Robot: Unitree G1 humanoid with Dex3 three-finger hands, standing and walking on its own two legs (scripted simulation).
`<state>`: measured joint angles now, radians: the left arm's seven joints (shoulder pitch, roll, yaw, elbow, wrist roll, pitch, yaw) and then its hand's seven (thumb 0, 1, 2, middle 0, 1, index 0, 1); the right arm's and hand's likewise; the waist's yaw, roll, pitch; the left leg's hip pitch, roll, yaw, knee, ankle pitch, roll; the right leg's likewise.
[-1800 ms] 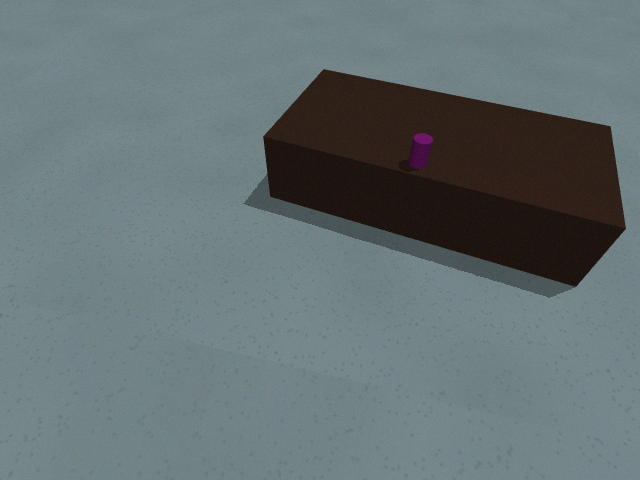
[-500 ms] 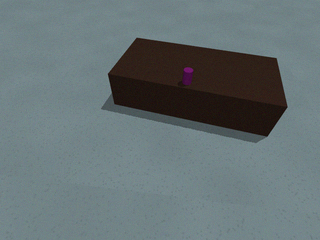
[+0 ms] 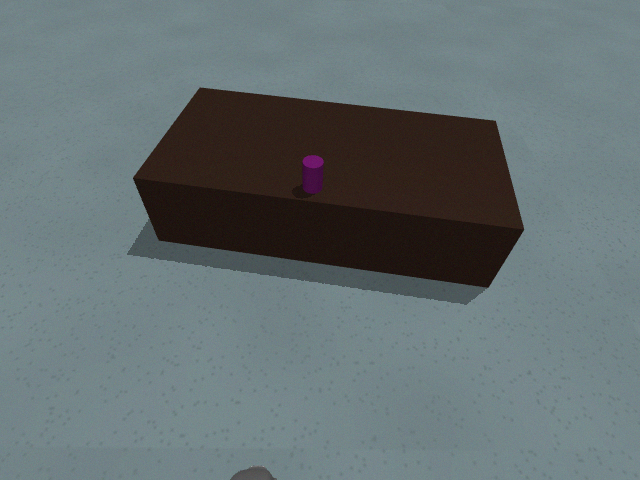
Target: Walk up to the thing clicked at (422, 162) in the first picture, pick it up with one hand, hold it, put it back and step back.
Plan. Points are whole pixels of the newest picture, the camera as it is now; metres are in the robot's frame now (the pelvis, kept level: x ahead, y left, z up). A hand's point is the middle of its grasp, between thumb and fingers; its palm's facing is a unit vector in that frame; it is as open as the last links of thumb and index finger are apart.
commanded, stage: walk up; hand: left
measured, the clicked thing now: (312, 174) +1.10 +0.10 -0.38
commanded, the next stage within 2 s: none
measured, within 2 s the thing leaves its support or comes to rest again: neither
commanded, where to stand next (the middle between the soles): +0.70 -0.07 m, yaw -6 degrees
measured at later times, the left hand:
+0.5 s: hand (205, 321) +0.38 +0.23 -0.13, palm faces -0.19 -0.90 -0.39, open 7.4 cm
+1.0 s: hand (211, 290) +0.47 +0.25 -0.16, palm faces -0.13 -0.93 -0.35, open 7.4 cm
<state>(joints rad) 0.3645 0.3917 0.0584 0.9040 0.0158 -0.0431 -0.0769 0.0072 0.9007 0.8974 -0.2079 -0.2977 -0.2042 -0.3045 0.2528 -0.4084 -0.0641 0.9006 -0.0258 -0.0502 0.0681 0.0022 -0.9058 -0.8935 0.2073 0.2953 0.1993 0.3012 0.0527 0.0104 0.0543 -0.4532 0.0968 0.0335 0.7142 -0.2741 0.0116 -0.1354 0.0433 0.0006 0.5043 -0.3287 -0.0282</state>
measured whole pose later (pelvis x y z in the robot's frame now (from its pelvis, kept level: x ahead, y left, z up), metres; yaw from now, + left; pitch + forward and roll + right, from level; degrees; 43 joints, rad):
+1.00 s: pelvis +0.41 -0.03 -0.01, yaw -8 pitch -2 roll +0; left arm 0.36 0.44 0.06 0.87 0.01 -0.05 -0.04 0.01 0.90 0.90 -0.21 -0.30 -0.20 -0.30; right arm 0.27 -0.40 -0.07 0.86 -0.03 -0.08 0.05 0.00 -0.91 -0.89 0.21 0.30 0.20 0.30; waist 0.04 -0.06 0.07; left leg -0.38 0.05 0.08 0.62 -0.19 0.01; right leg -0.20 -0.04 0.00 0.79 -0.45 -0.03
